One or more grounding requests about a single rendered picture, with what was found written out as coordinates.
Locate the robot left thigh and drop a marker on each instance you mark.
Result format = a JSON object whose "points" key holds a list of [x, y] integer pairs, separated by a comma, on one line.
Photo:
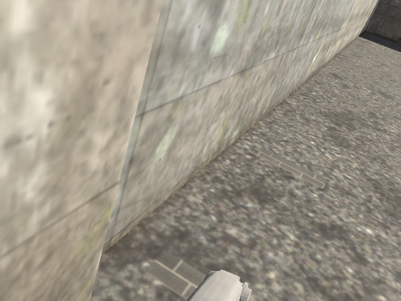
{"points": [[221, 286]]}

